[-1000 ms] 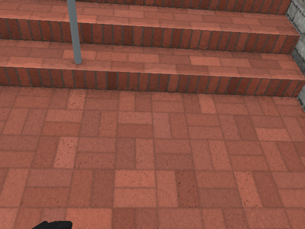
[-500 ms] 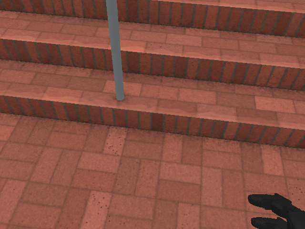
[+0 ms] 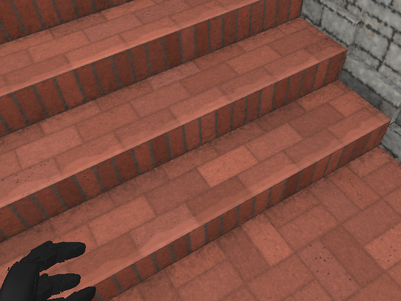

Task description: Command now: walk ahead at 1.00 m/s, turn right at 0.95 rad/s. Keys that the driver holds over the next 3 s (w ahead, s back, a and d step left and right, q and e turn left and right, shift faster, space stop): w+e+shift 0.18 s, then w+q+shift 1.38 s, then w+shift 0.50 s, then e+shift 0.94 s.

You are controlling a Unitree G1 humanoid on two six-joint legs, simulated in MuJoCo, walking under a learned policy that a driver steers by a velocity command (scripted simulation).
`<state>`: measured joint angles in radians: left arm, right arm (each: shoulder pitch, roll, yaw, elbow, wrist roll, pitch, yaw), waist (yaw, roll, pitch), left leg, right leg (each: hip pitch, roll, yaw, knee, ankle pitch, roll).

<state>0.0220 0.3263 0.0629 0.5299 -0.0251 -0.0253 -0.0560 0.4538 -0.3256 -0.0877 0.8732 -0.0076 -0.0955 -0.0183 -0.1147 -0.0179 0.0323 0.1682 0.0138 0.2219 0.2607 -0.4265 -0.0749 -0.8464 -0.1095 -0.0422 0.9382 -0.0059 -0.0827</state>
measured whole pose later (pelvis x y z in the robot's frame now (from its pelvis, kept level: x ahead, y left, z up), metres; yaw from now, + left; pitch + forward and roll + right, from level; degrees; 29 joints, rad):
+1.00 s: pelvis +0.95 -0.05 +0.21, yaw +18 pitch +3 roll -5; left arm -0.09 0.03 -0.15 0.37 0.04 -0.16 0.02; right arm 0.53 -0.20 -0.01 0.90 0.01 -0.07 0.00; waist 0.01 0.06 -0.03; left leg -0.17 -0.13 -0.31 0.88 -0.05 0.15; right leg -0.85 -0.02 -0.07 1.13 -0.32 0.01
